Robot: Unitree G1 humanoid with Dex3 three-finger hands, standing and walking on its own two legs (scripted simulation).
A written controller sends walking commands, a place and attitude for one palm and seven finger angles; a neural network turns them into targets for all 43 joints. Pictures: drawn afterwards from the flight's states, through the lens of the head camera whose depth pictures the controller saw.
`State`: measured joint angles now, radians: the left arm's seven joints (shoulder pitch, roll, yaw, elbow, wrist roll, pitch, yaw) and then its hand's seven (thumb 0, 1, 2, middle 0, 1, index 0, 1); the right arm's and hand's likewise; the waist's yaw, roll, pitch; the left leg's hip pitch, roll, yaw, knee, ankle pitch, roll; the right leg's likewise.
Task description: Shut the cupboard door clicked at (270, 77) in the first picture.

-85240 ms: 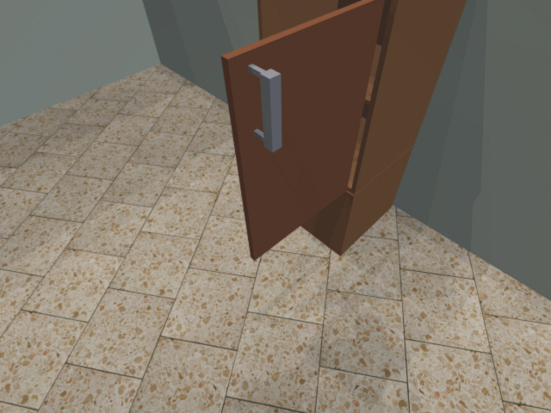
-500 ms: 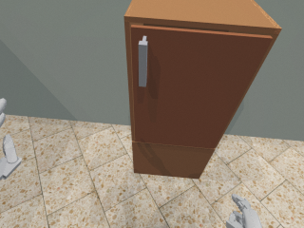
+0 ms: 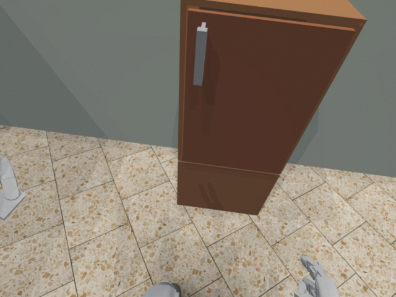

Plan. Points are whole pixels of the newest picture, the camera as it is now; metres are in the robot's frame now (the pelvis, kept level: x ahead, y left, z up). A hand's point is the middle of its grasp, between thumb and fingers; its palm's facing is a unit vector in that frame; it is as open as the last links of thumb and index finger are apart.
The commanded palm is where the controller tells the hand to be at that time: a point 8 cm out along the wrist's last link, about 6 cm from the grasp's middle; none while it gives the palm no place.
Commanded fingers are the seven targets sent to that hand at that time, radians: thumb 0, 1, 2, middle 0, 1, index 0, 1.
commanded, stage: step back with the hand held close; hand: left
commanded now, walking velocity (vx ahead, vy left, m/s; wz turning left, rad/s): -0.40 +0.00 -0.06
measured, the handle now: (200, 54) +0.67 +0.03 +0.17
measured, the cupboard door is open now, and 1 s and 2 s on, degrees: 0 0 0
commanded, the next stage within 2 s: stop stepping back and stand still in 0.22 s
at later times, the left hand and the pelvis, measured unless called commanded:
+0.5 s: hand out of the picture +0.05 +0.31 +0.19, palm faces +0.46 -0.83 -0.31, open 7.4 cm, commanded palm -0.02 +0.34 +0.20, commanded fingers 0.00 0.90 0.90 -0.20 -0.30 -0.20 -0.30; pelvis -0.16 +0.05 +0.01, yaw -1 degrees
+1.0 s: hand out of the picture -0.02 +0.33 +0.19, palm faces +0.36 -0.85 -0.38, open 7.4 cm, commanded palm -0.09 +0.38 +0.20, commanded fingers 0.00 0.90 0.90 -0.20 -0.30 -0.20 -0.30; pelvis -0.26 +0.09 +0.00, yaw -5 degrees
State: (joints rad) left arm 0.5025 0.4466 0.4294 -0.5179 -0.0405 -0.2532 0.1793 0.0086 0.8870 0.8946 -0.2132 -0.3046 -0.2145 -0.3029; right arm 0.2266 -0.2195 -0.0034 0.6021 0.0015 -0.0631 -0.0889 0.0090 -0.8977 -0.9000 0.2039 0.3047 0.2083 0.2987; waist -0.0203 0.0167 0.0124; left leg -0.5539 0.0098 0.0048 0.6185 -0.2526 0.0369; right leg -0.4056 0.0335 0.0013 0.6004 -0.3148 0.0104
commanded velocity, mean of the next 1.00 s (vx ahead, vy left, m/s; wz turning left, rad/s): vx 0.06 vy -0.08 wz -0.04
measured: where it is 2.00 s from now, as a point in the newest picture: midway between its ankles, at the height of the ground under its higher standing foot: outside the picture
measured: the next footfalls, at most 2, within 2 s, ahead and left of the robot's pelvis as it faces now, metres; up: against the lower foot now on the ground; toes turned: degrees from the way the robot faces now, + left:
right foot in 0.14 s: +0.03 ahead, -0.14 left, +0.00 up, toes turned +3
left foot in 0.34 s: +0.02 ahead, +0.13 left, +0.00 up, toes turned +5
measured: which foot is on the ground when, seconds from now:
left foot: down 0.00-0.18, up 0.20-0.32, down 0.34-0.64, up 0.66-0.88, down 0.90-1.00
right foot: down 0.00-0.00, up 0.02-0.12, down 0.14-0.34, up 0.36-0.64, down 0.66-0.92, up 0.94-1.00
